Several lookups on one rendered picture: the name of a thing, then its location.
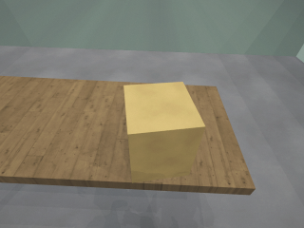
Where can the table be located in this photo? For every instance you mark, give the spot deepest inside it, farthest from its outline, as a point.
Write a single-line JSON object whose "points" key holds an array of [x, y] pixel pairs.
{"points": [[70, 132]]}

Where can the carton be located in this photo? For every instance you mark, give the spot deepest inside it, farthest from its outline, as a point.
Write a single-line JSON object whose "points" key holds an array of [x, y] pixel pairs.
{"points": [[164, 130]]}

